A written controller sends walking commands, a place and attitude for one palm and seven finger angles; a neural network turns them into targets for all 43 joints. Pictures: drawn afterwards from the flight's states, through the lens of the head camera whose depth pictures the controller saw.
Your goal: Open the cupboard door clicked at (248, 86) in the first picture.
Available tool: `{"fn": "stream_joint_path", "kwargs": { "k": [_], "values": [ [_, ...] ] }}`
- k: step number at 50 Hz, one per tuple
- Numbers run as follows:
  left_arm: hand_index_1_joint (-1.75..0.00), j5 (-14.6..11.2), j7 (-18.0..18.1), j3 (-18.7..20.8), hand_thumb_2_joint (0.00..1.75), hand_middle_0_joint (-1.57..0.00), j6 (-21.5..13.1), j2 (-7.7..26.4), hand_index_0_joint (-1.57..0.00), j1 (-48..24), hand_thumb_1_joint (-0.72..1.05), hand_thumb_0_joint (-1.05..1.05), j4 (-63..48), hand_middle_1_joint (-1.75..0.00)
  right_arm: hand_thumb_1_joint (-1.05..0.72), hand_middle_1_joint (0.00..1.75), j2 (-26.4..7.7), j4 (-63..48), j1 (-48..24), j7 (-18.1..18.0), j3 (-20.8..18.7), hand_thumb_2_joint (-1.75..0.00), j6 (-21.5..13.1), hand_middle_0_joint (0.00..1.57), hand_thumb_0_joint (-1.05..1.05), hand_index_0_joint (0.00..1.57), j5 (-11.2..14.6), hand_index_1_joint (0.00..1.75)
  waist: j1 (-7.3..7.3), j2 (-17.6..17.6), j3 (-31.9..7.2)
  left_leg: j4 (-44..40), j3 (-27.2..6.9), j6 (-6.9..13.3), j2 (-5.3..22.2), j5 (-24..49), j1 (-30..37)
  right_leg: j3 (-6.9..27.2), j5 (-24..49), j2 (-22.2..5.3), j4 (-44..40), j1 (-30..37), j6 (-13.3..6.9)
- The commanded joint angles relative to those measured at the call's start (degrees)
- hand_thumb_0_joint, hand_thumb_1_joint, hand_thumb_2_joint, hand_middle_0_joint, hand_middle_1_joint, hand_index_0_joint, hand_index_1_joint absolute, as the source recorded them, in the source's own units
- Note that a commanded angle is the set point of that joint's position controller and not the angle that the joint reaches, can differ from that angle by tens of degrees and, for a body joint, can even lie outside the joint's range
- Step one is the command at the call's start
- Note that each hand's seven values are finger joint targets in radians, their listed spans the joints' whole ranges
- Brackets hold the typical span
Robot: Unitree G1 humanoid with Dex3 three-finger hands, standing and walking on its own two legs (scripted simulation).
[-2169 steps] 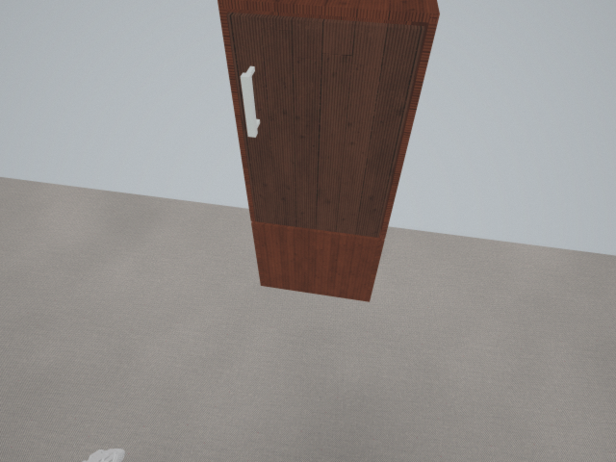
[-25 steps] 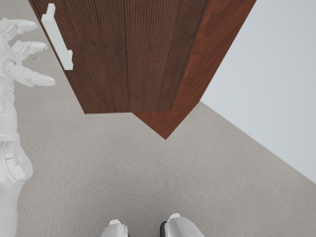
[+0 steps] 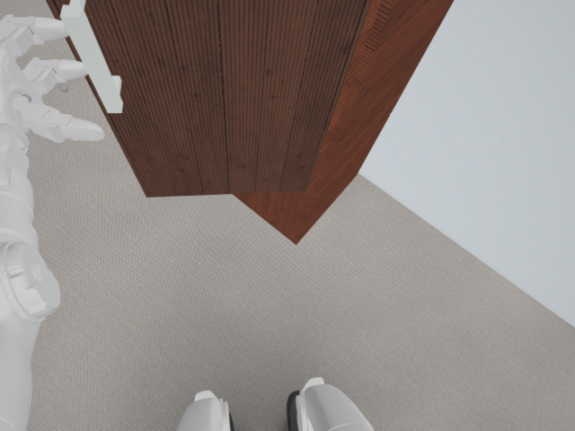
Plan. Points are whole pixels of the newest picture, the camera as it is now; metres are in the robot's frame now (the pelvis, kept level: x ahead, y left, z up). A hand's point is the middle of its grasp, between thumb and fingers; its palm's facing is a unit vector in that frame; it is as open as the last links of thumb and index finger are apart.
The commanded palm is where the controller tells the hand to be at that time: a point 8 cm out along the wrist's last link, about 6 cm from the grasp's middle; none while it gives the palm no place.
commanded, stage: slide the fingers in behind the handle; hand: left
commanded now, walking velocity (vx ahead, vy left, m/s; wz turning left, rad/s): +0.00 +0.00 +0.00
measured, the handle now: (98, 55) +0.59 +0.19 +0.10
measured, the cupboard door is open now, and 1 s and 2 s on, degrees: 45 46 47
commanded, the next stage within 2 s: close the thumb around the handle in 1.36 s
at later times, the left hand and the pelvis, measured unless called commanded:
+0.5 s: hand (92, 85) +0.54 +0.19 +0.10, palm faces -0.01 -1.00 +0.00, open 13.9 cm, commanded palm +0.52 +0.23 +0.10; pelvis +0.01 +0.00 +0.00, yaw +0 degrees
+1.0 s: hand (118, 90) +0.53 +0.16 +0.10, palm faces +0.02 -1.00 -0.01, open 14.0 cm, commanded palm +0.51 +0.20 +0.10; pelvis +0.01 -0.01 +0.00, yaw +1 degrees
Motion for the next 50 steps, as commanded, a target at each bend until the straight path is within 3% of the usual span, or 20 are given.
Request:
{"fn": "stream_joint_path", "kwargs": {
  "k": [1, 2, 4, 8, 10, 13, 15, 17, 19, 20, 23, 27, 28, 36, 41, 43, 44, 46, 48, 50],
  "values": [
    [-1.20, -0.8, 1.6, 2.6, 0.30, -0.30, -3.8, 16.4, -0.30, -23.9, -0.50, 0.00, -12.4, -1.20, -0.90, 0.30, -10.8, -2.2, 11.1, -0.8, -3.9, -0.90, -0.6, 0.20, 0.00, 0.20, -0.5, 0.30, 0.57, 8.2, -26.9, -5.0, -3.7, 0.3, -0.9, 24.7, 22.3, 1.2, 17.9, 2.2, -3.9, 10.0, -1.1],
    [-1.20, -0.4, 2.0, 2.1, 0.30, -0.30, -4.2, 16.4, -0.30, -25.4, -0.50, 0.00, -14.2, -1.20, -0.90, 0.30, -10.8, -2.3, 11.0, -0.7, -3.9, -0.90, -0.6, 0.20, 0.00, 0.20, -0.6, 0.30, 0.67, 10.3, -28.3, -5.2, -3.9, 0.0, -0.9, 25.5, 23.5, 1.2, 18.0, 2.1, -3.6, 9.6, -1.1],
    [-1.20, -0.5, 2.5, -0.1, 0.30, -0.30, -4.5, 12.3, -0.30, -25.2, -0.50, 0.00, -15.4, -1.20, -0.90, 0.30, -10.3, -2.1, 11.1, -0.3, -4.3, -0.90, -0.7, 0.20, 0.00, 0.20, -0.7, 0.30, 0.48, 12.4, -29.1, -5.0, -4.2, -0.5, -0.7, 27.8, 26.9, 0.7, 17.9, 2.3, -3.7, 7.6, -1.2],
    [-1.20, -0.9, 3.5, -0.7, 0.30, -0.30, -4.3, 10.2, -0.30, -25.2, -0.50, 0.00, -13.9, -1.20, -0.90, 0.30, -10.4, -1.6, 11.3, -0.1, -4.5, -0.90, -0.7, 0.20, 0.00, 0.20, -0.7, 0.30, -0.18, 9.8, -27.3, -5.3, -4.4, -0.4, -0.6, 26.7, 26.1, 0.6, 17.0, 2.3, -4.0, 7.0, -1.1],
    [-1.20, -0.5, 4.3, 0.6, 0.30, -0.30, -3.8, 11.8, -0.30, -24.7, -0.50, 0.00, -12.9, -1.20, -0.90, 0.30, -10.6, -1.4, 11.7, -0.1, -4.5, -0.90, -0.8, 0.20, 0.00, 0.20, -0.7, 0.30, 0.03, 7.2, -26.5, -5.4, -4.1, -0.1, -0.7, 25.2, 24.0, 0.8, 17.1, 2.3, -4.1, 8.3, -1.0],
    [-1.20, 0.1, 5.4, 0.4, 0.30, -0.30, -4.5, 11.3, -0.30, -25.4, -0.50, 0.00, -14.4, -1.20, -0.90, 0.30, -10.1, -1.6, 11.6, 0.2, -4.5, -0.90, -0.9, 0.20, 0.00, 0.20, -0.9, 0.30, 0.31, 9.8, -28.2, -4.9, -3.8, -0.2, -0.9, 27.3, 25.1, 1.0, 19.0, 2.2, -3.6, 8.8, -1.1],
    [-1.20, 0.4, 5.7, 0.1, 0.30, -0.30, -4.4, 11.0, -0.30, -24.3, -0.50, 0.00, -12.9, -1.20, -0.90, 0.30, -10.1, -1.5, 11.6, 0.2, -4.5, -0.90, -0.9, 0.20, 0.00, 0.20, -0.8, 0.30, -0.03, 7.1, -26.6, -4.9, -3.6, 0.0, -0.9, 26.2, 23.3, 1.1, 19.0, 2.2, -3.8, 9.2, -0.9],
    [-1.20, 0.4, 5.7, -1.3, 0.30, -0.30, -4.9, 9.3, -0.30, -26.3, -0.50, 0.00, -14.6, -1.20, -0.90, 0.30, -9.9, -1.3, 11.5, 0.2, -4.6, -0.90, -0.9, 0.20, 0.00, 0.20, -0.9, 0.30, -0.48, 9.0, -27.6, -4.7, -3.7, -0.1, -0.9, 27.7, 25.0, 1.2, 19.9, 2.2, -3.6, 8.5, -0.9],
    [-1.20, 0.0, 5.5, -0.6, 0.30, -0.30, -4.4, 9.4, -0.30, -24.6, -0.50, 0.00, -13.3, -1.20, -0.90, 0.30, -10.0, -1.4, 11.6, 0.3, -4.6, -0.90, -1.0, 0.20, 0.00, 0.20, -0.9, 0.30, 0.04, 7.5, -27.6, -4.7, -3.5, 0.0, -1.0, 26.7, 23.7, 1.2, 19.9, 2.2, -3.6, 9.7, -0.9],
    [-1.20, -0.1, 5.3, -1.9, 0.30, -0.30, -4.5, 8.1, -0.30, -25.8, -0.50, 0.00, -14.0, -1.20, -0.90, 0.30, -9.9, -1.4, 11.4, 0.3, -4.6, -0.90, -1.0, 0.20, 0.00, 0.20, -0.8, 0.30, -0.66, 7.8, -27.8, -4.8, -3.4, 0.0, -1.0, 26.8, 24.1, 1.3, 20.4, 2.1, -3.6, 9.8, -0.9],
    [-1.20, -0.7, 5.3, -1.4, 0.30, -0.30, -5.0, 7.2, -0.30, -25.4, -0.50, 0.00, -16.0, -1.20, -0.90, 0.30, -9.7, -1.3, 11.5, 0.4, -4.9, -0.90, -1.2, 0.20, 0.00, 0.20, -0.9, 0.30, 0.11, 9.4, -30.5, -4.3, -3.5, -0.2, -1.1, 29.7, 26.5, 1.3, 22.2, 2.1, -3.4, 10.1, -1.0],
    [-1.20, -0.9, 6.3, -1.7, 0.30, -0.30, -5.1, 6.0, -0.30, -24.3, -0.50, 0.00, -16.4, -1.20, -0.90, 0.30, -9.4, -1.3, 11.1, 0.8, -5.0, -0.90, -0.9, 0.20, 0.00, 0.20, -0.8, 0.30, 0.44, 8.5, -29.3, -4.3, -3.7, -0.3, -0.9, 31.5, 26.5, 1.0, 23.2, 2.3, -3.1, 10.1, -1.0],
    [-1.20, -0.9, 6.6, -3.1, 0.30, -0.30, -5.1, 4.0, -0.30, -24.3, -0.50, 0.00, -16.8, -1.20, -0.90, 0.30, -9.1, -1.5, 10.8, 0.9, -5.0, -0.90, -0.9, 0.20, 0.00, 0.20, -0.8, 0.30, 0.41, 9.6, -28.6, -4.5, -3.6, -0.4, -1.1, 31.4, 26.6, 1.0, 22.9, 2.2, -3.2, 9.9, -1.0],
    [-1.20, -0.3, 9.6, -1.7, 0.30, -0.30, -6.0, 4.1, -0.30, -23.6, -0.50, 0.00, -16.9, -1.20, -0.90, 0.30, -8.9, -1.7, 10.4, 1.1, -5.1, -0.90, -1.2, 0.20, 0.00, 0.20, -1.0, 0.30, 0.76, 6.3, -28.7, -4.6, -3.0, 0.1, -1.6, 29.6, 24.6, 1.3, 24.1, 2.1, -3.0, 12.5, -1.0],
    [-1.20, -0.2, 9.9, -1.7, 0.30, -0.30, -6.8, 3.9, -0.30, -22.3, -0.50, 0.00, -18.4, -1.20, -0.90, 0.30, -8.6, -2.3, 9.7, 1.2, -5.1, -0.90, -1.3, 0.20, 0.00, 0.20, -0.8, 0.30, 1.59, 7.0, -29.5, -4.9, -2.4, 0.1, -1.9, 30.4, 24.4, 1.6, 26.2, 1.9, -2.9, 14.7, -1.1],
    [-1.20, -0.5, 9.9, -3.5, 0.30, -0.30, -6.5, 1.1, -0.30, -21.9, -0.50, 0.00, -17.0, -1.20, -0.90, 0.30, -8.4, -2.0, 9.4, 1.3, -5.2, -0.90, -1.4, 0.20, 0.00, 0.20, -0.7, 0.30, 1.04, 5.4, -28.4, -5.1, -2.1, 0.1, -1.9, 28.0, 23.7, 1.8, 25.1, 2.0, -3.6, 14.3, -0.8],
    [-1.20, -0.6, 9.9, -3.2, 0.30, -0.30, -6.5, 1.6, -0.30, -22.4, -0.50, 0.00, -17.0, -1.20, -0.90, 0.30, -8.6, -1.8, 9.4, 1.2, -5.2, -0.90, -1.5, 0.20, 0.00, 0.20, -0.7, 0.30, 0.95, 4.7, -27.8, -5.5, -2.2, 0.1, -1.9, 26.6, 23.0, 1.8, 24.4, 1.9, -3.8, 14.6, -0.8],
    [-1.20, -0.8, 9.8, -4.8, 0.30, -0.30, -6.8, -0.5, -0.30, -23.5, -0.50, 0.00, -17.4, -1.20, -0.90, 0.30, -8.6, -1.9, 9.3, 1.1, -5.2, -0.90, -1.7, 0.20, 0.00, 0.20, -0.6, 0.30, 0.35, 5.5, -27.3, -5.4, -2.2, 0.3, -2.1, 26.5, 23.7, 1.8, 23.9, 1.9, -3.9, 13.5, -1.0],
    [-1.20, -0.6, 9.9, -5.3, 0.30, -0.30, -7.3, -0.9, -0.30, -24.6, -0.50, 0.00, -17.9, -1.20, -0.90, 0.30, -8.5, -1.0, 9.4, 1.2, -5.4, -0.90, -1.9, 0.20, 0.00, 0.20, -0.8, 0.30, 0.34, 7.0, -28.8, -5.3, -2.6, -0.1, -1.9, 27.1, 25.5, 1.7, 23.4, 1.8, -3.8, 12.5, -0.9],
    [-1.20, -0.8, 9.9, -3.7, 0.30, -0.30, -7.3, 0.6, -0.30, -23.0, -0.50, 0.00, -16.7, -1.20, -0.90, 0.30, -8.7, -0.7, 9.5, 1.2, -5.4, -0.90, -2.1, 0.20, 0.00, 0.20, -0.8, 0.30, 0.84, 5.1, -28.4, -5.3, -2.2, 0.1, -2.0, 26.5, 23.9, 2.0, 24.1, 1.8, -3.9, 14.0, -0.9]
  ]
}}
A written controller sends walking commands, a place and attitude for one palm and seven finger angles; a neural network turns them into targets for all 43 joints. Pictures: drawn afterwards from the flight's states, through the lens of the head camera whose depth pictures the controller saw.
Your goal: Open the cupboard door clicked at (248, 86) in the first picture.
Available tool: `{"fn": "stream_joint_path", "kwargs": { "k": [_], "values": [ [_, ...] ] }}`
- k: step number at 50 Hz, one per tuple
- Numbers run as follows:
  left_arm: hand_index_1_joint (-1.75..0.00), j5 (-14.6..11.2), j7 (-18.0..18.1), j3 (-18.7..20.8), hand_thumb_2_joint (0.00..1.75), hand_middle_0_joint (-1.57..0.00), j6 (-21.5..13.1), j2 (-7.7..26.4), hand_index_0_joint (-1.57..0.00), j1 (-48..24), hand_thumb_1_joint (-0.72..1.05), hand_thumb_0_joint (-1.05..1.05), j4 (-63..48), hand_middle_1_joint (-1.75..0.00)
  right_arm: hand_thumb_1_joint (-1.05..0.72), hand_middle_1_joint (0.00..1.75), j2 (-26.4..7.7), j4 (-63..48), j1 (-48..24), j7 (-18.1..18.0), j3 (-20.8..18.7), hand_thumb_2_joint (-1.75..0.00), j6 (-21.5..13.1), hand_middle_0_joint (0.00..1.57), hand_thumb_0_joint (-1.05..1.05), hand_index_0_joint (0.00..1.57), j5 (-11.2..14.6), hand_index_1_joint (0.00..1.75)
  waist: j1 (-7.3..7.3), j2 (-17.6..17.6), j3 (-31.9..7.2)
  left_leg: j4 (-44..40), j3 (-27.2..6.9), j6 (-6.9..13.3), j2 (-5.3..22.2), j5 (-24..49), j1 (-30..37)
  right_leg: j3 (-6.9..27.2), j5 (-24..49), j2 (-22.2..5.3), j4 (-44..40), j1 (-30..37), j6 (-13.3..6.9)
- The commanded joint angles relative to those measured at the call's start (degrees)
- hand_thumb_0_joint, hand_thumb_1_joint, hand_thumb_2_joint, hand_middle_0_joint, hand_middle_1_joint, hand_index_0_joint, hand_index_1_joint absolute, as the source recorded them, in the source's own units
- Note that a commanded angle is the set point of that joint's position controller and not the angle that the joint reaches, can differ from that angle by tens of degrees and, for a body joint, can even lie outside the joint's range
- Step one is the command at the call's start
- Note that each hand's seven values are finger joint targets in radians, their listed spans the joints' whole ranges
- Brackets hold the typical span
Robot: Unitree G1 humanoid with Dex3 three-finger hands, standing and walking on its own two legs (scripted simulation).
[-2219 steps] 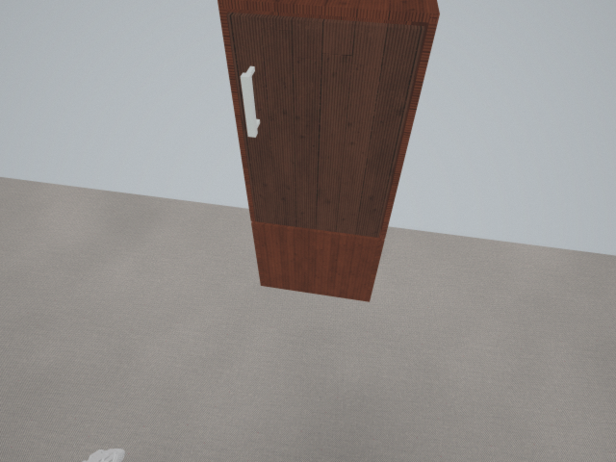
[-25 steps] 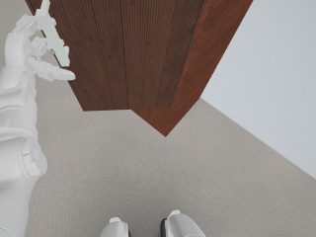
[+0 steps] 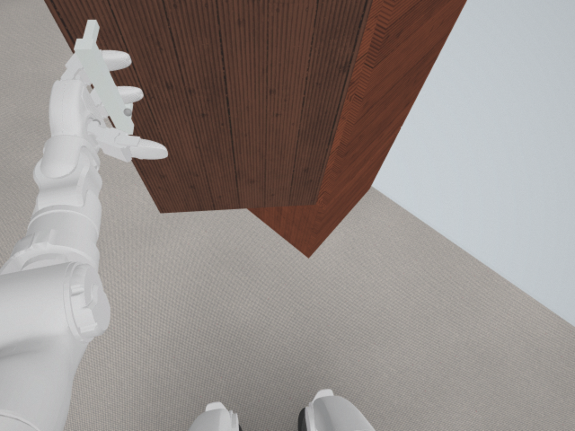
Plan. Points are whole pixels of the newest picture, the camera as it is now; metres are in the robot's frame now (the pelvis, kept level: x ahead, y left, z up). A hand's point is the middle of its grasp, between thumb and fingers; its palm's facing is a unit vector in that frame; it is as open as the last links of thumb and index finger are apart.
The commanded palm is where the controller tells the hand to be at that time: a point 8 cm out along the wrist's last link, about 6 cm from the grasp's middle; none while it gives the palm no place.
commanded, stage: slide the fingers in behind the handle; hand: left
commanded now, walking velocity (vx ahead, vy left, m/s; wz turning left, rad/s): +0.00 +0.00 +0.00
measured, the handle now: (110, 82) +0.58 +0.19 +0.10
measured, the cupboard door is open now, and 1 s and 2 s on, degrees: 46 47 78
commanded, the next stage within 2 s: close the thumb around the handle in 0.36 s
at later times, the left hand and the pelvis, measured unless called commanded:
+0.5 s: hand (127, 113) +0.52 +0.16 +0.10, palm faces +0.00 -1.00 -0.01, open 14.0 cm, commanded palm +0.50 +0.20 +0.10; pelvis -0.01 +0.00 +0.00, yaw +0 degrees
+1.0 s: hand (127, 111) +0.52 +0.16 +0.10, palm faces +0.01 -1.00 -0.01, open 6.9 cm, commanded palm +0.50 +0.20 +0.10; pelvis +0.00 +0.00 +0.00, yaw +0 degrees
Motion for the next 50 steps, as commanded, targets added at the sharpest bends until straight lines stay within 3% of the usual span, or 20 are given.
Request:
{"fn": "stream_joint_path", "kwargs": {
  "k": [1, 3, 5, 8, 10, 11, 12, 15, 20, 22, 23, 30, 32, 34, 36, 40, 42, 43, 48, 50],
  "values": [
    [-1.20, -1.2, -0.8, 0.9, 0.30, -0.30, -5.3, 12.4, -0.30, -27.4, -0.50, 0.00, -12.8, -1.20, -0.90, 0.30, -10.2, -1.5, 10.6, -1.1, -3.6, -0.90, -1.1, 0.20, 0.00, 0.20, -0.4, 0.30, -1.29, 3.2, -27.5, -3.2, -2.5, 1.1, -1.8, 26.7, 19.4, 1.7, 26.1, 2.1, -3.8, 12.3, -0.3],
    [-1.20, -0.7, -1.2, 0.4, 0.30, -0.30, -5.5, 12.4, -0.30, -28.0, -0.50, 0.00, -12.7, -1.20, -0.90, 0.30, -10.1, -1.3, 10.1, -1.1, -3.6, -0.90, -1.2, 0.20, 0.00, 0.20, -0.3, 0.30, -1.11, 5.1, -27.5, -3.3, -2.5, 0.9, -1.9, 25.7, 19.5, 1.8, 25.2, 1.9, -3.9, 11.7, -0.3],
    [-1.20, -0.7, -1.2, -0.8, 0.30, -0.30, -5.3, 11.3, -0.30, -29.0, -0.50, 0.00, -12.2, -1.20, -0.90, 0.30, -10.0, -1.1, 10.0, -1.2, -3.5, -0.90, -1.2, 0.20, 0.00, 0.20, -0.2, 0.30, -1.76, 4.7, -25.7, -3.6, -2.7, 0.9, -1.8, 24.7, 19.2, 1.6, 23.9, 1.9, -4.0, 10.6, -0.3],
    [-1.20, -1.0, -1.0, -0.3, 0.30, -0.30, -5.4, 11.5, -0.30, -28.4, -0.50, 0.00, -11.8, -1.20, -0.90, 0.30, -10.1, -1.2, 9.9, -1.3, -3.5, -0.90, -1.4, 0.20, 0.00, 0.20, -0.3, 0.30, -1.54, 4.6, -26.9, -3.4, -2.7, 1.0, -1.8, 24.8, 19.7, 1.6, 23.6, 2.0, -4.0, 10.5, -0.2],
    [-1.20, -1.0, -1.1, -0.2, 0.30, -0.30, -5.0, 12.2, -0.30, -29.9, -0.50, 0.00, -11.3, -1.20, -0.90, 0.30, -10.3, -0.9, 10.0, -1.4, -3.5, -0.90, -1.6, 0.20, 0.00, 0.20, -0.2, 0.30, -2.24, 3.1, -25.5, -3.6, -2.6, 1.2, -1.8, 22.3, 17.9, 1.9, 22.4, 1.9, -4.4, 10.7, 0.0],
    [-1.20, -1.0, -1.1, 1.4, 0.30, -0.30, -5.5, 14.2, -0.30, -30.0, -0.50, 0.00, -12.2, -1.20, -0.90, 0.30, -10.4, -1.1, 10.3, -1.6, -3.5, -0.90, -1.7, 0.20, 0.00, 0.20, -0.3, 0.30, -1.36, 4.1, -26.8, -3.5, -2.8, 1.2, -2.0, 23.6, 18.4, 1.9, 23.2, 1.9, -4.0, 11.7, -0.3],
    [-1.20, -0.9, -1.2, 0.3, 0.30, -0.30, -5.5, 12.8, -0.30, -29.4, -0.50, 0.00, -12.1, -1.20, -0.90, 0.30, -10.2, -1.3, 9.9, -1.5, -3.5, -0.90, -1.7, 0.20, 0.00, 0.20, -0.3, 0.30, -1.31, 6.5, -28.1, -3.4, -2.5, 1.0, -2.1, 24.1, 19.7, 2.0, 23.5, 1.8, -4.0, 11.2, -0.3],
    [-1.20, -0.9, -1.1, -0.3, 0.30, -0.30, -4.9, 11.8, -0.30, -29.0, -0.50, 0.00, -10.7, -1.20, -0.90, 0.30, -10.3, -1.1, 9.9, -1.5, -3.5, -0.90, -1.7, 0.20, 0.00, 0.20, -0.2, 0.30, -1.91, 4.4, -26.0, -3.4, -2.7, 1.0, -1.8, 23.6, 18.9, 1.7, 22.4, 1.9, -4.2, 9.8, -0.2],
    [-1.20, -0.6, -0.7, -1.0, 0.30, -0.30, -5.0, 11.3, -0.30, -30.9, -0.50, 0.00, -10.9, -1.20, -0.90, 0.30, -10.5, -0.7, 10.2, -1.4, -3.5, -0.90, -1.8, 0.20, 0.00, 0.20, -0.4, 0.30, -2.31, 4.8, -26.1, -3.5, -3.7, 0.7, -1.5, 23.7, 20.5, 1.1, 20.5, 2.0, -4.0, 7.6, -0.3],
    [-1.20, -0.5, -0.3, -0.9, 0.30, -0.30, -5.4, 11.5, -0.30, -31.6, -0.50, 0.00, -12.3, -1.20, -0.90, 0.30, -10.5, -0.7, 10.5, -1.4, -3.6, -0.90, -1.9, 0.20, 0.00, 0.20, -0.6, 0.30, -2.11, 6.0, -28.2, -3.2, -3.9, 0.6, -1.4, 25.9, 22.1, 1.0, 21.5, 1.9, -3.5, 7.5, -0.3],
    [-1.20, -0.4, -0.3, -2.2, 0.30, -0.30, -5.3, 9.6, -0.30, -30.9, -0.50, 0.00, -11.6, -1.20, -0.90, 0.30, -10.3, -0.7, 10.2, -1.3, -3.6, -0.90, -1.9, 0.20, 0.00, 0.20, -0.5, 0.30, -2.02, 7.2, -27.6, -3.2, -3.9, 0.4, -1.4, 26.0, 22.5, 0.9, 21.1, 2.0, -3.6, 6.6, -0.4],
    [-1.24, -0.2, 0.5, -2.7, 0.47, -0.33, -5.0, 9.5, -0.33, -32.8, -0.11, 0.00, -10.3, -1.24, -0.90, 0.30, -10.7, 0.1, 10.5, -1.1, -3.6, -0.90, -2.0, 0.20, 0.00, 0.20, -0.7, 0.30, -3.36, 4.5, -25.4, -3.4, -4.3, 0.6, -1.3, 23.2, 21.1, 0.8, 18.9, 2.0, -4.0, 5.4, -0.3],
    [-1.25, -0.1, 0.4, -2.4, 0.52, -0.34, -5.4, 9.8, -0.34, -32.8, 0.00, 0.00, -11.1, -1.25, -0.90, 0.30, -10.6, -0.1, 10.5, -1.1, -3.6, -0.90, -2.1, 0.20, 0.00, 0.20, -0.7, 0.30, -2.66, 7.1, -27.6, -3.1, -4.3, 0.5, -1.4, 24.6, 22.4, 0.9, 19.6, 1.9, -3.7, 5.6, -0.4],
    [-1.27, 0.0, 0.5, -2.2, 0.56, -0.34, -5.0, 10.0, -0.34, -32.8, 0.12, 0.00, -9.8, -1.27, -0.90, 0.30, -10.6, 0.2, 11.0, -1.1, -3.4, -0.90, -2.0, 0.20, 0.00, 0.20, -0.8, 0.30, -3.01, 5.0, -26.3, -3.2, -4.5, 0.5, -1.3, 24.1, 21.3, 0.6, 19.1, 2.0, -3.6, 5.4, -0.4],
    [-1.28, -0.3, 0.4, -3.5, 0.61, -0.35, -5.4, 8.0, -0.35, -33.2, 0.23, 0.00, -11.5, -1.28, -0.90, 0.30, -10.4, -0.2, 10.9, -1.0, -3.5, -0.90, -2.2, 0.20, 0.00, 0.20, -0.9, 0.30, -3.06, 7.0, -27.3, -3.1, -4.7, 0.4, -1.3, 26.2, 23.4, 0.4, 19.9, 2.1, -3.4, 4.8, -0.6],
    [-1.30, -0.3, 0.4, -2.0, 0.71, -0.37, -5.4, 9.5, -0.37, -31.4, 0.45, 0.00, -11.7, -1.30, -0.90, 0.30, -10.5, -0.1, 11.0, -0.9, -3.8, -0.90, -1.9, 0.20, 0.00, 0.20, -0.9, 0.30, -2.20, 5.6, -28.4, -3.0, -4.5, 0.3, -1.2, 27.1, 23.1, 0.5, 21.2, 2.2, -3.3, 6.5, -0.4],
    [-1.31, -0.7, 0.3, -3.0, 0.76, -0.38, -5.6, 8.1, -0.38, -31.8, 0.56, 0.00, -12.7, -1.31, -0.90, 0.30, -10.3, -0.1, 10.8, -0.8, -3.7, -0.90, -1.9, 0.20, 0.00, 0.20, -0.9, 0.30, -2.36, 7.0, -28.9, -2.9, -4.3, 0.2, -1.2, 28.1, 23.7, 0.5, 21.9, 2.1, -3.3, 6.2, -0.4],
    [-1.32, -0.7, 0.3, -2.2, 0.78, -0.38, -5.4, 8.8, -0.38, -31.1, 0.62, 0.00, -11.5, -1.32, -0.90, 0.30, -10.4, 0.0, 10.9, -0.8, -3.7, -0.90, -1.9, 0.20, 0.00, 0.20, -0.9, 0.30, -2.31, 5.4, -27.9, -2.8, -4.2, 0.3, -1.3, 26.9, 22.7, 0.6, 21.7, 2.2, -3.5, 6.7, -0.4],
    [-1.35, -0.6, 0.2, -1.9, 0.90, -0.40, -5.3, 9.4, -0.40, -30.6, 0.90, 0.00, -11.2, -1.35, -0.90, 0.30, -10.4, -0.1, 10.6, -0.9, -3.6, -0.90, -1.8, 0.20, 0.00, 0.20, -0.7, 0.30, -2.25, 5.3, -27.0, -3.1, -3.8, 0.5, -1.5, 25.9, 21.7, 0.8, 21.7, 2.1, -3.8, 7.1, -0.3],
    [-1.35, -0.5, 0.1, -1.4, 0.90, -0.40, -5.0, 10.1, -0.40, -30.1, 0.90, 0.00, -10.3, -1.35, -0.90, 0.30, -10.6, -0.3, 10.5, -0.9, -3.6, -0.90, -1.7, 0.20, 0.00, 0.20, -0.7, 0.30, -2.16, 4.4, -25.4, -3.5, -3.7, 0.6, -1.6, 23.9, 19.9, 0.9, 20.7, 2.1, -3.9, 7.7, -0.4]
  ]
}}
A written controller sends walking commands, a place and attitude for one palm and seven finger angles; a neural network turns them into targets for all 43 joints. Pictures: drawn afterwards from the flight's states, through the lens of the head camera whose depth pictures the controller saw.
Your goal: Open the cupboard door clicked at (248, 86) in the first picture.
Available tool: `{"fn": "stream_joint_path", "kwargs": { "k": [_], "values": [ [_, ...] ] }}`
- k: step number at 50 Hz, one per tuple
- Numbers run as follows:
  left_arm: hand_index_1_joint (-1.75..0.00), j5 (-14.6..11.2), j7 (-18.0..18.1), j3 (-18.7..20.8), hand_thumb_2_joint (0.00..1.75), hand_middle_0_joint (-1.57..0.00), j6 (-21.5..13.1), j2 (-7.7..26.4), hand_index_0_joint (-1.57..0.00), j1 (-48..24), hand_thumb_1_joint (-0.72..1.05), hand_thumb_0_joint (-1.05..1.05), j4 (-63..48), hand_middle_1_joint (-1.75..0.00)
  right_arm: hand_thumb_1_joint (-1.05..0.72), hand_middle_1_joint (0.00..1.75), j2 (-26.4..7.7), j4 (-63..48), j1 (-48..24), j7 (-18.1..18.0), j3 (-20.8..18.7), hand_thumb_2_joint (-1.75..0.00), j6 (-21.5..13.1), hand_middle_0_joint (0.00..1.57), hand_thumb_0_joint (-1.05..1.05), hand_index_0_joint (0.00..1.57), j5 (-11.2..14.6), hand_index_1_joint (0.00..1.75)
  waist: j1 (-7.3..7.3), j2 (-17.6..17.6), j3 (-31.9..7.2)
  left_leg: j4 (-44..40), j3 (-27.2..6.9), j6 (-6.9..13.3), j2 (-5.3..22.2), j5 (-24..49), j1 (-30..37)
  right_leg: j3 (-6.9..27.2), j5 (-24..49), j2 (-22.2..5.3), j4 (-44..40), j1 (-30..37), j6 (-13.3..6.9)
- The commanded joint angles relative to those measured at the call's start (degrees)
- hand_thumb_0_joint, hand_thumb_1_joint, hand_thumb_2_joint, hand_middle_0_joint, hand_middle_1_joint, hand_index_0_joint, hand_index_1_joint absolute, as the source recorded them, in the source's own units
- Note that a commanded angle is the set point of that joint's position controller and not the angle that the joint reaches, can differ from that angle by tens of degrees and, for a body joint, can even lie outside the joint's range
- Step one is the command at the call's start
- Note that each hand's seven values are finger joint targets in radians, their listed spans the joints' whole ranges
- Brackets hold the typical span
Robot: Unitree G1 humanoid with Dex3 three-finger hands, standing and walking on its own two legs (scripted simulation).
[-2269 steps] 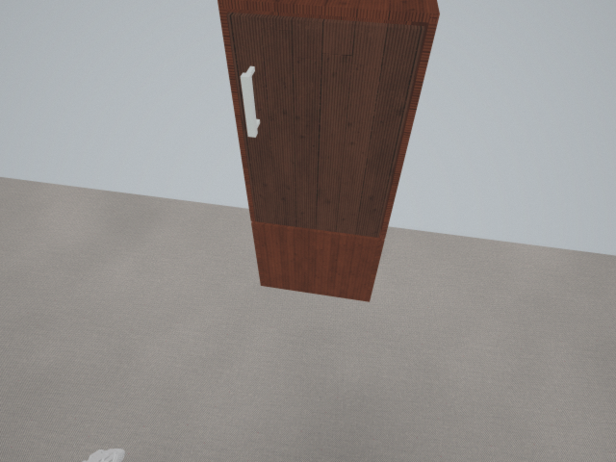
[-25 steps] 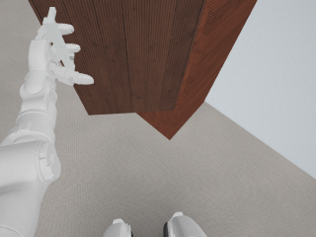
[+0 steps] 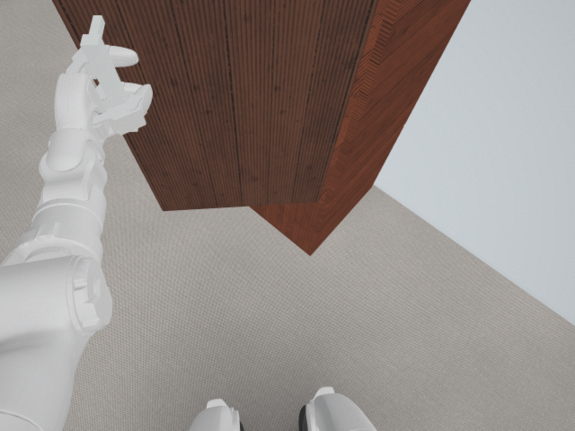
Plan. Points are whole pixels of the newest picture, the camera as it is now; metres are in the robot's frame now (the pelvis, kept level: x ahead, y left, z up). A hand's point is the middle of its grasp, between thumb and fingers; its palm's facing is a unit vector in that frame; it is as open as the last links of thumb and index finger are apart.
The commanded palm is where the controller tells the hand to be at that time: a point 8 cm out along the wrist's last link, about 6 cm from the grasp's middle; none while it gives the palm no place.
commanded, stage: close the thumb around the handle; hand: left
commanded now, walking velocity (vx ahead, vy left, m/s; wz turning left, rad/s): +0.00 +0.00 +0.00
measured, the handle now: (115, 78) +0.58 +0.18 +0.10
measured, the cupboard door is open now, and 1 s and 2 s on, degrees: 47 78 89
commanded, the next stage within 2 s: pull the door open along its arc in 0.16 s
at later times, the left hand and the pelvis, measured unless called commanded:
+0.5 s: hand (132, 113) +0.52 +0.15 +0.10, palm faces -0.02 -1.00 -0.01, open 5.4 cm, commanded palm +0.47 +0.21 +0.10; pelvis +0.01 +0.00 +0.00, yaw -1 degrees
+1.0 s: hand (187, 221) +0.35 +0.08 +0.10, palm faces +0.24 -0.97 +0.04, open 6.0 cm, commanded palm +0.29 +0.17 +0.10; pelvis +0.01 -0.02 +0.03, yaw -1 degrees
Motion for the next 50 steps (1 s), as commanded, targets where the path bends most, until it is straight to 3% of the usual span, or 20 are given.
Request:
{"fn": "stream_joint_path", "kwargs": {
  "k": [1, 2, 3, 6, 7, 8, 11, 13, 14, 15, 26, 27, 32, 34, 36, 38, 41, 43, 46, 50],
  "values": [
    [-1.35, -0.7, -1.0, 0.2, 0.90, -0.40, -4.5, 10.3, -0.40, -28.6, 0.90, 0.00, -12.8, -1.35, -0.90, 0.30, -10.0, -2.1, 10.5, -1.2, -3.4, -0.90, -0.7, 0.20, 0.00, 0.20, -0.2, 0.30, -2.16, 4.1, -26.0, -4.2, -3.4, 0.4, -1.1, 24.9, 21.8, 1.1, 21.4, 2.5, -4.2, 9.0, -0.8],
    [-1.35, -0.6, -1.1, -0.4, 0.90, -0.40, -4.4, 9.6, -0.40, -28.6, 0.90, 0.00, -12.9, -1.35, -0.90, 0.30, -9.8, -2.1, 10.3, -1.1, -3.4, -0.90, -0.8, 0.20, 0.00, 0.20, -0.2, 0.30, -2.05, 5.7, -26.8, -4.1, -3.3, 0.3, -1.1, 25.4, 22.4, 1.2, 21.7, 2.5, -4.2, 8.6, -0.7],
    [-1.35, -0.5, -1.0, 0.5, 0.90, -0.40, -4.3, 10.6, -0.40, -27.9, 0.90, 0.00, -12.9, -1.35, -0.90, 0.30, -10.0, -2.0, 10.5, -1.1, -3.5, -0.90, -0.6, 0.20, 0.00, 0.20, -0.2, 0.30, -1.86, 4.8, -27.2, -3.8, -3.4, 0.3, -1.0, 26.1, 22.5, 1.1, 22.1, 2.4, -4.0, 8.6, -0.7],
    [-1.35, -0.7, -1.1, -1.2, 0.90, -0.40, -4.2, 8.6, -0.40, -29.5, 0.90, 0.00, -13.0, -1.35, -0.90, 0.30, -9.9, -2.0, 10.6, -1.2, -3.5, -0.90, -0.7, 0.20, 0.00, 0.20, -0.3, 0.30, -2.78, 5.2, -26.1, -3.8, -3.7, 0.3, -1.0, 26.3, 23.0, 0.9, 21.4, 2.5, -4.0, 7.2, -0.7],
    [-1.35, -0.4, -1.0, -0.2, 0.90, -0.40, -4.1, 10.0, -0.40, -29.0, 0.90, 0.00, -12.4, -1.35, -0.90, 0.30, -10.0, -1.7, 10.7, -1.2, -3.5, -0.90, -0.5, 0.20, 0.00, 0.20, -0.3, 0.30, -2.38, 5.2, -26.9, -3.7, -3.8, 0.1, -0.9, 26.8, 23.1, 1.0, 21.6, 2.4, -3.9, 7.3, -0.7],
    [-1.35, -0.2, -1.0, -1.5, 0.90, -0.40, -3.9, 8.8, -0.40, -29.2, 0.90, 0.00, -12.2, -1.35, -0.90, 0.30, -9.9, -1.7, 10.4, -1.1, -3.5, -0.90, -0.5, 0.20, 0.00, 0.20, -0.2, 0.30, -2.65, 6.0, -26.3, -3.7, -3.8, 0.1, -0.9, 26.2, 23.1, 1.0, 21.0, 2.4, -3.9, 6.4, -0.7],
    [-1.35, -0.5, -0.8, -0.5, 0.90, -0.40, -3.7, 9.7, -0.40, -29.7, 0.90, 0.00, -12.0, -1.35, -0.90, 0.30, -10.1, -1.7, 10.7, -1.2, -3.5, -0.90, -0.6, 0.20, 0.00, 0.20, -0.4, 0.30, -2.96, 4.4, -26.4, -3.6, -3.6, 0.5, -1.0, 25.8, 22.2, 1.1, 21.5, 2.4, -4.1, 7.6, -0.6],
    [-1.35, -0.3, -1.0, 0.3, 0.90, -0.40, -3.8, 10.8, -0.40, -28.5, 0.90, 0.00, -12.8, -1.35, -0.90, 0.30, -9.9, -1.8, 10.7, -1.2, -3.5, -0.90, -0.5, 0.20, 0.00, 0.20, -0.3, 0.30, -1.95, 6.4, -28.4, -3.4, -3.5, 0.1, -1.0, 28.0, 23.3, 1.1, 23.1, 2.4, -3.6, 8.3, -0.7],
    [-1.35, -0.1, -1.1, 4.1, 0.90, -0.40, -3.8, 15.6, -0.40, -26.8, 0.90, 0.00, -12.4, -1.35, -0.90, 0.30, -10.4, -2.0, 10.8, -1.4, -3.5, -0.90, -0.2, 0.20, 0.00, 0.20, -0.3, 0.30, -1.05, 4.3, -28.8, -3.3, -3.3, 0.3, -0.9, 28.1, 22.2, 1.4, 23.9, 2.4, -3.7, 10.1, -0.7],
    [-1.35, 0.0, -1.6, 3.5, 0.90, -0.40, -3.8, 15.6, -0.40, -26.2, 0.90, 0.00, -13.2, -1.35, -0.90, 0.30, -10.2, -2.6, 10.4, -1.4, -3.3, -0.90, -0.1, 0.20, 0.00, 0.20, -0.1, 0.30, -0.79, 5.6, -29.0, -3.7, -2.9, 0.3, -1.1, 28.2, 21.9, 1.6, 24.7, 2.4, -3.6, 11.1, -0.6],
    [-1.35, -4.0, -2.9, 3.5, 0.90, -0.40, -3.6, 10.5, -0.40, -3.9, 0.90, 0.00, -25.6, -1.35, -0.90, 0.30, -9.1, -8.0, 6.6, -0.9, -4.1, -0.90, 0.7, 0.20, 0.00, 0.20, 1.3, 0.30, 4.79, 2.2, -29.0, -6.7, -0.8, 0.6, -1.2, 32.1, 22.2, 1.4, 30.6, 2.5, -4.5, 20.3, -0.9],
    [-1.35, -4.1, -2.7, 3.9, 0.90, -0.40, -3.4, 10.6, -0.40, -0.9, 0.90, 0.00, -27.6, -1.35, -0.90, 0.30, -8.9, -8.4, 5.9, -0.9, -4.2, -0.90, 0.8, 0.20, 0.00, 0.20, 1.5, 0.30, 5.65, 2.6, -29.5, -7.0, -0.5, 0.5, -1.1, 33.2, 22.8, 1.6, 31.4, 2.3, -4.6, 21.0, -0.8],
    [-1.35, -6.6, -2.1, 1.5, 0.90, -0.40, -1.9, 4.7, -0.40, 16.7, 0.90, 0.00, -39.8, -1.35, -0.90, 0.30, -7.6, -11.2, 1.7, -0.4, -4.4, -0.90, -0.1, 0.20, 0.00, 0.20, 2.5, 0.30, 8.33, 0.2, -25.7, -9.7, 1.2, 0.8, -1.3, 32.8, 21.7, 1.8, 34.4, 1.7, -5.9, 26.6, -0.8],
    [-1.35, -7.5, -1.7, 1.8, 0.90, -0.40, -0.9, 4.0, -0.40, 24.7, 0.90, 0.00, -44.5, -1.35, -0.90, 0.30, -7.2, -12.2, 0.1, -0.3, -4.4, -0.90, -0.4, 0.20, 0.00, 0.20, 2.8, 0.30, 9.65, -2.0, -24.0, -10.9, 1.7, 0.9, -1.4, 32.6, 20.5, 2.0, 36.1, 1.3, -6.2, 29.4, -0.8],
    [-1.35, -9.4, 3.4, 3.1, 0.90, -0.40, 0.0, 0.3, -0.40, 29.2, 0.90, 0.00, -51.8, -1.35, -0.90, 0.30, -6.0, -13.2, -2.9, -0.2, -4.3, -0.90, -1.2, 0.20, 0.00, 0.20, 2.9, 0.30, 11.60, -0.3, -21.5, -12.0, 2.2, 0.2, -1.7, 30.7, 20.8, 1.2, 33.7, 1.4, -7.2, 29.6, -0.7],
    [-1.35, -9.4, 9.8, 4.4, 0.90, -0.40, 1.6, -3.0, -0.40, 35.5, 0.90, 0.00, -55.2, -1.35, -0.90, 0.30, -4.8, -13.3, -5.2, 0.1, -4.2, -0.90, -1.9, 0.20, 0.00, 0.20, 2.7, 0.30, 12.89, -3.6, -18.8, -13.0, 2.5, -0.4, -1.9, 27.5, 20.0, 0.6, 31.4, 1.4, -8.0, 29.7, -0.5],
    [-1.35, -5.6, 19.2, 2.8, 0.90, -0.40, 2.6, -5.8, -0.40, 42.2, 0.90, 0.00, -63.2, -1.35, -0.90, 0.30, -3.8, -13.8, -8.2, 0.3, -4.0, -0.90, -2.0, 0.20, 0.00, 0.20, 1.5, 0.30, 14.09, -4.8, -18.4, -13.9, 2.5, -0.7, -2.3, 25.8, 20.5, 1.1, 29.9, 0.8, -8.3, 32.5, -0.7],
    [-1.35, -2.8, 23.9, -1.5, 0.90, -0.40, 3.7, -10.5, -0.40, 45.2, 0.90, 0.00, -66.5, -1.35, -0.90, 0.30, -2.9, -14.2, -10.5, 0.4, -3.6, -0.90, -1.6, 0.20, 0.00, 0.20, 0.8, 0.30, 14.00, -3.3, -16.3, -14.5, 2.7, -0.8, -2.4, 24.8, 21.7, 1.1, 29.0, 0.2, -9.0, 32.0, -0.7],
    [-1.35, 0.3, 30.1, -5.2, 0.90, -0.40, 4.9, -13.8, -0.40, 45.8, 0.90, 0.00, -70.1, -1.35, -0.90, 0.30, -2.2, -14.0, -13.0, -0.5, -3.4, -0.90, -0.6, 0.20, 0.00, 0.20, -0.1, 0.30, 13.47, -6.4, -14.6, -15.2, 2.3, -0.8, -2.2, 22.4, 23.0, 2.1, 26.5, -0.4, -10.9, 32.9, -0.7],
    [-1.35, 3.1, 36.7, -11.3, 0.90, -0.40, 7.2, -20.5, -0.40, 47.2, 0.90, 0.00, -73.5, -1.35, -0.90, 0.30, -0.7, -13.7, -16.4, -1.4, -2.8, -0.90, 0.5, 0.20, 0.00, 0.20, -0.8, 0.30, 13.09, -5.8, -13.1, -15.4, 2.2, -0.8, -2.4, 21.0, 24.7, 2.9, 25.2, -1.2, -12.6, 33.5, -0.6]
  ]
}}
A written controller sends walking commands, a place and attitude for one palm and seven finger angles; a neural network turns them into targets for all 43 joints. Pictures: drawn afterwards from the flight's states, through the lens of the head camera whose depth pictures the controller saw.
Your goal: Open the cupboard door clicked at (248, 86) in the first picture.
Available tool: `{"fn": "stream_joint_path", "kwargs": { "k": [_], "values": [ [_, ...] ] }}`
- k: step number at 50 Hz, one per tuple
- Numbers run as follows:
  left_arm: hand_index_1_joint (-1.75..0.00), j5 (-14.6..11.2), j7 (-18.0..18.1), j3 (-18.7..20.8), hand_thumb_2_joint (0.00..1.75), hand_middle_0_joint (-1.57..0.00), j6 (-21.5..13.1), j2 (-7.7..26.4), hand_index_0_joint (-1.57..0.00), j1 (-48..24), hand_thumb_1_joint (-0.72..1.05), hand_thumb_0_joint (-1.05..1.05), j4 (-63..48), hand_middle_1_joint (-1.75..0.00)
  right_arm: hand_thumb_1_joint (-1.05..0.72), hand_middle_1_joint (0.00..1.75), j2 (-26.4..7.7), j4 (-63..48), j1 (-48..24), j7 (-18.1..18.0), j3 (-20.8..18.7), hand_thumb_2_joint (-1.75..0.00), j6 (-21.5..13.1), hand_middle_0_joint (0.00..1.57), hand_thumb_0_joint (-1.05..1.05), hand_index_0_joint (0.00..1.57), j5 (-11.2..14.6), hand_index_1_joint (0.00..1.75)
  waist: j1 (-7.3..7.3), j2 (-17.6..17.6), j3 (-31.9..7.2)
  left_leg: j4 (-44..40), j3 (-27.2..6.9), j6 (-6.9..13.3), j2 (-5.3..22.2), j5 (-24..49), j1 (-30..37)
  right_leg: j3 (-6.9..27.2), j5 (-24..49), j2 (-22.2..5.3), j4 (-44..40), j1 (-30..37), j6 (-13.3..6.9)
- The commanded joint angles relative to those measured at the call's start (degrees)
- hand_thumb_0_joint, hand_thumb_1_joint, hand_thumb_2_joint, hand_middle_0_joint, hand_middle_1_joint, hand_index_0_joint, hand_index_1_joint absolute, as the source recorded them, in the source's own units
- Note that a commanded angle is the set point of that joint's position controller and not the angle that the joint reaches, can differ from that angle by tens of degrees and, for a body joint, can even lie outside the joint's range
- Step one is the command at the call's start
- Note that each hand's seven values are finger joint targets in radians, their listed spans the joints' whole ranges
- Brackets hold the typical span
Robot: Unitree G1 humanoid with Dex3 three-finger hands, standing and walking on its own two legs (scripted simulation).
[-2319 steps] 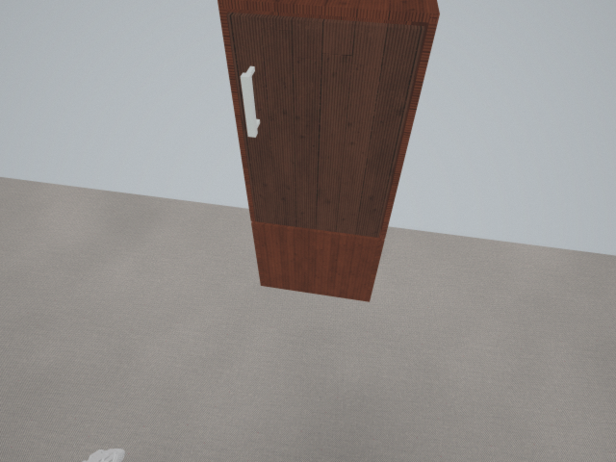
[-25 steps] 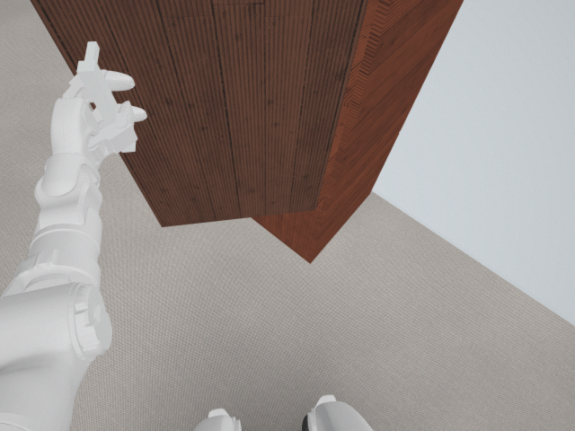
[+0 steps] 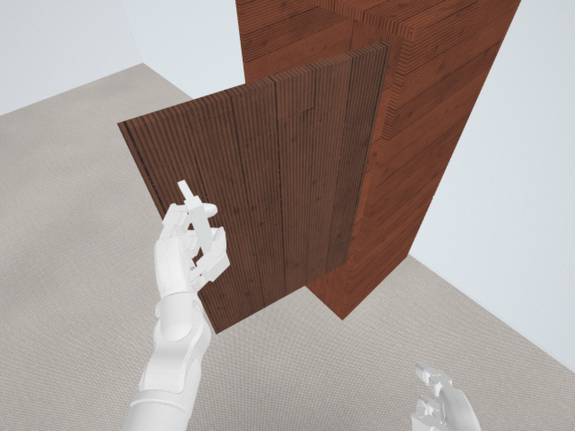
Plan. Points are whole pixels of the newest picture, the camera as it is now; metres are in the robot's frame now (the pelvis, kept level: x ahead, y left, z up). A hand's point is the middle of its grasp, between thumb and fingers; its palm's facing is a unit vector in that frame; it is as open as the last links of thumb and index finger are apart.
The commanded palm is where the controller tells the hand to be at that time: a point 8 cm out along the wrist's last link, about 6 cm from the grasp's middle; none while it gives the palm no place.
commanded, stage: pull the door open along its arc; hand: left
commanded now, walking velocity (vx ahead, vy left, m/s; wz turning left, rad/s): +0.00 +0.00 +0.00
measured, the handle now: (199, 227) +0.39 +0.14 +0.07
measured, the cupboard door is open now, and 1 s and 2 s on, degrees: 78 89 90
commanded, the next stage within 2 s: open thumb and fingers to let go in 0.28 s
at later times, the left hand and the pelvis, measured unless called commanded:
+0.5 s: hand (258, 280) +0.30 +0.05 +0.08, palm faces +0.38 -0.93 -0.04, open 5.9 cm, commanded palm +0.25 +0.10 +0.07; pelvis +0.00 -0.03 +0.00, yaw +4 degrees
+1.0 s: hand (248, 280) +0.29 +0.06 +0.08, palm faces +0.37 -0.93 -0.01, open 13.8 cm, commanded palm +0.25 +0.10 +0.07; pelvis -0.03 -0.01 +0.00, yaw +4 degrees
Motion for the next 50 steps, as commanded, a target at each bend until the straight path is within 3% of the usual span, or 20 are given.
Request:
{"fn": "stream_joint_path", "kwargs": {
  "k": [1, 6, 10, 17, 18, 19, 23, 29, 33, 35, 39, 40, 41, 50],
  "values": [
    [-1.35, 3.0, 11.3, 6.2, 0.90, -0.40, -2.2, 7.3, -0.40, -4.7, 0.90, 0.00, -16.0, -1.35, -0.90, 0.30, -4.8, -6.3, -3.0, -1.6, -1.9, -0.90, -0.8, 0.20, 0.00, 0.20, -1.2, 0.30, 3.81, -6.6, -11.8, -3.9, -0.7, 0.6, -1.9, 18.0, 3.7, 0.4, 24.2, -1.2, -6.7, 15.0, 0.4],
    [-1.35, 6.1, 13.8, -0.5, 0.90, -0.40, -0.6, 2.2, -0.40, -1.0, 0.90, 0.00, -20.0, -1.35, -0.90, 0.30, -3.9, -6.6, -4.3, -1.9, -1.8, -0.90, -0.2, 0.20, 0.00, 0.20, -2.0, 0.30, 3.12, -5.8, -11.3, -4.0, -1.1, 0.6, -1.9, 18.4, 5.5, 1.0, 27.5, -2.0, -7.3, 16.0, 0.6],
    [-1.35, 6.6, 13.6, -5.5, 0.90, -0.40, 0.2, -1.9, -0.40, 4.2, 0.90, 0.00, -23.1, -1.35, -0.90, 0.30, -3.4, -7.1, -5.1, -1.8, -1.7, -0.90, -0.3, 0.20, 0.00, 0.20, -2.2, 0.30, 2.95, -6.1, -10.7, -3.9, -1.4, 0.4, -2.0, 18.8, 6.0, 0.8, 30.6, -2.4, -6.9, 16.5, 0.8],
    [-1.35, 8.2, 15.1, -15.5, 0.90, -0.40, 0.9, -9.9, -0.40, 3.3, 0.90, 0.00, -25.0, -1.35, -0.90, 0.30, -3.1, -6.8, -6.1, -1.3, -1.8, -0.90, -2.5, 0.20, 0.00, 0.20, -2.5, 0.30, 1.29, -7.3, -9.1, -1.8, -2.6, 0.5, -2.3, 16.8, 6.0, 0.9, 29.3, -3.1, -7.1, 13.3, 1.3],
    [-1.35, 7.9, 15.3, -15.9, 0.90, -0.40, 1.0, -10.1, -0.40, 2.0, 0.90, 0.00, -24.7, -1.35, -0.90, 0.30, -3.3, -6.5, -6.3, -1.2, -1.7, -0.90, -2.9, 0.20, 0.00, 0.20, -2.4, 0.30, 1.05, -7.4, -9.2, -1.5, -2.7, 0.6, -2.5, 15.9, 5.9, 1.1, 28.3, -3.3, -7.3, 12.6, 1.4],
    [-1.35, 7.9, 15.9, -14.1, 0.90, -0.40, 0.8, -7.7, -0.40, -4.6, 0.90, 0.00, -24.3, -1.35, -0.90, 0.30, -3.5, -5.4, -6.4, -1.5, -1.6, -0.90, -3.0, 0.20, 0.00, 0.20, -2.4, 0.30, 0.12, -8.3, -9.1, -1.0, -3.0, 0.7, -2.6, 14.9, 5.4, 1.5, 26.9, -3.6, -7.5, 11.5, 1.7],
    [-1.32, 7.4, 15.8, -12.4, 0.78, -0.38, 0.6, -7.1, -0.38, -2.6, 0.62, 0.00, -21.7, -1.32, -0.90, 0.30, -3.3, -4.9, -6.4, -2.0, -1.8, -0.90, -3.4, 0.20, 0.00, 0.20, -2.5, 0.30, 1.93, -8.2, -11.9, -1.3, -2.8, 0.6, -3.0, 15.2, 5.2, 2.0, 27.8, -3.9, -7.3, 13.4, 1.7],
    [-1.27, 7.4, 14.3, -13.7, 0.60, -0.35, -0.4, -8.2, -0.35, -4.8, 0.20, 0.00, -20.6, -1.27, -0.90, 0.30, -3.5, -4.7, -6.0, -1.9, -2.0, -0.90, -3.9, 0.20, 0.00, 0.20, -2.3, 0.30, 1.30, -8.7, -10.8, -1.6, -2.9, 0.8, -2.8, 14.8, 5.4, 1.7, 26.7, -3.8, -7.5, 12.2, 1.8],
    [-1.24, 7.1, 13.5, -12.1, 0.48, -0.33, -1.2, -6.3, -0.33, -8.0, -0.08, 0.00, -19.1, -1.24, -0.90, 0.30, -3.7, -4.4, -6.5, -2.4, -1.8, -0.90, -4.2, 0.20, 0.00, 0.20, -2.3, 0.30, 1.22, -9.4, -9.8, -1.8, -3.1, 0.9, -2.9, 12.4, 4.7, 2.4, 20.8, -4.0, -8.8, 11.1, 1.7],
    [-1.23, 7.4, 13.5, -13.7, 0.42, -0.32, -1.2, -8.2, -0.32, -8.9, -0.22, 0.00, -17.6, -1.23, -0.90, 0.30, -3.6, -4.5, -6.7, -2.3, -1.6, -0.90, -4.4, 0.20, 0.00, 0.20, -2.3, 0.30, 1.06, -8.1, -8.5, -1.8, -3.0, 1.0, -3.0, 11.5, 4.9, 1.6, 17.0, -3.6, -8.9, 9.3, 1.3],
    [-1.20, 7.4, 13.9, -12.7, 0.30, -0.30, -1.5, -7.4, -0.30, -12.4, -0.50, 0.00, -15.4, -1.20, -0.90, 0.30, -3.6, -4.1, -7.1, -2.4, -1.6, -0.90, -4.6, 0.20, 0.00, 0.20, -2.3, 0.30, 1.13, -8.0, -8.8, -2.1, -3.1, 1.1, -3.0, 10.4, 4.8, 1.4, 13.2, -3.4, -9.1, 8.3, 0.9],
    [-1.20, 7.4, 14.0, -13.0, 0.30, -0.30, -1.6, -8.0, -0.30, -12.7, -0.50, 0.00, -15.5, -1.20, -0.90, 0.30, -3.6, -4.2, -7.2, -2.4, -1.7, -0.90, -4.6, 0.20, 0.00, 0.20, -2.4, 0.30, 1.29, -7.0, -9.7, -1.9, -2.9, 1.1, -3.0, 10.9, 5.3, 1.2, 13.7, -3.2, -8.7, 8.3, 0.8],
    [-1.20, 7.5, 14.2, -13.0, 0.30, -0.30, -1.4, -8.0, -0.30, -12.7, -0.50, 0.00, -14.5, -1.20, -0.90, 0.30, -3.6, -4.1, -6.8, -2.3, -1.6, -0.90, -4.5, 0.20, 0.00, 0.20, -2.3, 0.30, 1.32, -8.3, -9.5, -2.2, -3.2, 1.1, -2.9, 10.8, 4.9, 0.7, 13.1, -3.0, -8.6, 8.4, 0.6],
    [-0.75, 8.2, 16.5, -13.7, 0.30, -0.22, -0.9, -9.8, -0.22, -17.3, -0.50, 0.00, -12.3, -0.75, -0.90, 0.30, -3.7, -4.0, -7.5, -1.8, -1.7, -0.90, -4.2, 0.20, 0.00, 0.20, -2.3, 0.30, 1.25, -6.0, -10.1, -2.4, -3.3, 0.8, -2.2, 10.6, 4.9, -1.5, 9.6, -1.6, -6.3, 5.9, -0.4]
  ]
}}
